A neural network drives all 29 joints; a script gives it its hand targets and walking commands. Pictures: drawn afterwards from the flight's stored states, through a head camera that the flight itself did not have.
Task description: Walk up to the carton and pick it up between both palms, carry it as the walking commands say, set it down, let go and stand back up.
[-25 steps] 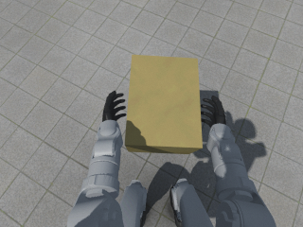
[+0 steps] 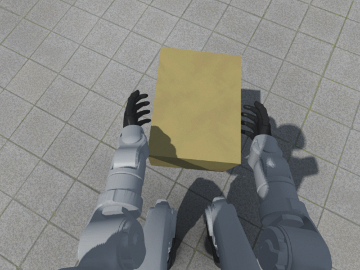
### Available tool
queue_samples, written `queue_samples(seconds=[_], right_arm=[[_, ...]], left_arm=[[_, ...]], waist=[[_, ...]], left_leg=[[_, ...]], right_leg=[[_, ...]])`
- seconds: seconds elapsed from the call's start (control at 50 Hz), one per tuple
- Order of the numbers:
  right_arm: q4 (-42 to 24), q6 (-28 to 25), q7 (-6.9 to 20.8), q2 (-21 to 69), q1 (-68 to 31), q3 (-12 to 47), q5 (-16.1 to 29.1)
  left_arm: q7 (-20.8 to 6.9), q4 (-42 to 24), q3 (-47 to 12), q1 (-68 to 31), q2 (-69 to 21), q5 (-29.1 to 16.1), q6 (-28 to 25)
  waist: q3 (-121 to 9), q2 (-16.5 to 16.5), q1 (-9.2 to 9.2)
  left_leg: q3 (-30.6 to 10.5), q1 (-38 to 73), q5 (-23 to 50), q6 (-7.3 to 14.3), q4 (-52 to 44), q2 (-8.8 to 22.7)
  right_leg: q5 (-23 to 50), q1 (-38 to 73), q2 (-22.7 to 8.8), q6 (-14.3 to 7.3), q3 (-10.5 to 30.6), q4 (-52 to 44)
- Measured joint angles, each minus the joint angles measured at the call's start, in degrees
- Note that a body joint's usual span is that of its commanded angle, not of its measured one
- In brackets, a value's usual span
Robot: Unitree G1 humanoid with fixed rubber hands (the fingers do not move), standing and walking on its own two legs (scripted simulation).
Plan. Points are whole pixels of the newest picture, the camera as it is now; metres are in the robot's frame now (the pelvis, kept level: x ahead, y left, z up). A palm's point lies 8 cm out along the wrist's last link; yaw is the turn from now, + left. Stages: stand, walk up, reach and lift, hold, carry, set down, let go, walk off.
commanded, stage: set down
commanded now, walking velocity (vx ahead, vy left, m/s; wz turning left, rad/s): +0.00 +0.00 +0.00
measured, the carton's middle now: (193, 113) +0.50 -0.02 -0.17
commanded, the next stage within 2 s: none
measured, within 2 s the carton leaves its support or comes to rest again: neither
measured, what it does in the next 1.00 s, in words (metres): lowers itself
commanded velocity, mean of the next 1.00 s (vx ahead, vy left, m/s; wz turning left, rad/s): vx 0.00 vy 0.00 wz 0.00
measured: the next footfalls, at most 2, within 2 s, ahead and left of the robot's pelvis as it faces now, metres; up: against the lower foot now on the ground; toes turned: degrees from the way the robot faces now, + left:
none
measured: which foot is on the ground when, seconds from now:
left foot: down 0.00-1.00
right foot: down 0.00-1.00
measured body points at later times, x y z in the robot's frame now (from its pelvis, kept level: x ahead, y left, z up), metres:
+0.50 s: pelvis -0.02 +0.00 -0.07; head +0.25 +0.00 +0.28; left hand +0.47 +0.13 -0.17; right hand +0.45 -0.17 -0.18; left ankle +0.06 +0.10 -0.55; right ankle +0.07 -0.12 -0.55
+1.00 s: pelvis -0.04 -0.01 -0.13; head +0.29 -0.01 +0.18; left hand +0.50 +0.13 -0.25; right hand +0.48 -0.17 -0.27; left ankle +0.06 +0.10 -0.55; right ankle +0.07 -0.12 -0.55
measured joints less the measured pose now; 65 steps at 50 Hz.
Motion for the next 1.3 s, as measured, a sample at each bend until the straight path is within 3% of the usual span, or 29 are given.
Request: queue_samples(seconds=[0.08, 0.4, 0.86, 1.06, 1.3], right_arm=[[0.6, -0.3, 0.2, -0.6, -2.1, -0.7, 0.1], [3.7, 0.5, 0.7, -3.1, -12.0, -2.8, 0.4], [5.0, 3.0, 0.3, -6.7, -22.3, -2.1, 1.0], [5.3, 2.8, 0.6, -7.7, -25.5, -1.7, 1.4], [5.9, 1.8, 0.0, -11.6, -31.8, 1.0, 5.0]], left_arm=[[-1.6, 0.4, 0.7, -1.5, 0.6, 0.2, -0.5], [-0.3, 0.9, 0.5, -9.7, 3.2, -0.7, 1.5], [-2.1, 4.4, 2.1, -20.7, 7.3, -1.1, 3.4], [-2.8, 5.3, 1.6, -25.1, 9.7, -2.3, 3.8], [-1.8, 6.0, -2.1, -30.9, 13.0, -6.9, 2.3]], waist=[[0.9, -0.1, -0.05], [5.5, -1.3, -0.66], [11.9, -0.8, -0.61], [15.6, -0.6, -0.38], [27.5, -0.3, -0.65]], left_leg=[[0.4, -2.1, -0.4, 0.2, 1.9, 0.0], [0.9, -12.0, -1.2, -0.3, 11.0, -0.5], [1.8, -23.6, -1.9, -1.0, 21.9, -0.6], [2.0, -27.7, -2.7, -1.1, 26.3, -0.8], [2.2, -27.5, -3.9, -0.9, 32.1, -1.1]], right_leg=[[-0.3, -2.1, 0.1, 0.3, 0.2, 1.9], [-1.4, -12.0, 0.3, 0.6, -0.3, 11.1], [-1.9, -23.9, 0.9, 0.6, -0.8, 22.4], [-2.7, -27.9, 0.9, 0.7, -1.2, 26.7], [-4.1, -27.3, 0.8, 1.1, -1.8, 32.1]])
